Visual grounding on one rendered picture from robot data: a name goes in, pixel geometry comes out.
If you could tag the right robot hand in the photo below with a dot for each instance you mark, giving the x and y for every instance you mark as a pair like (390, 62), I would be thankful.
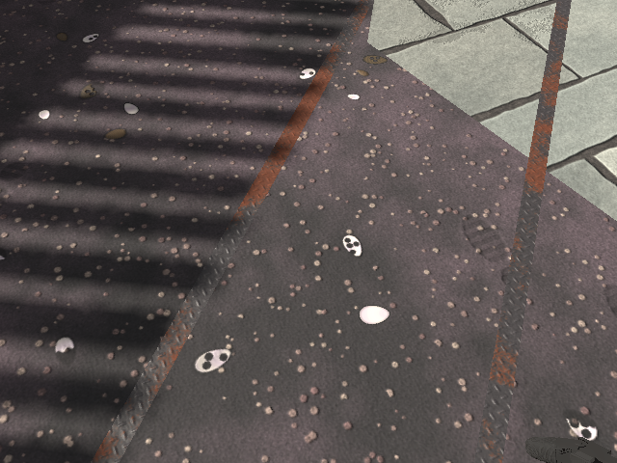
(564, 450)

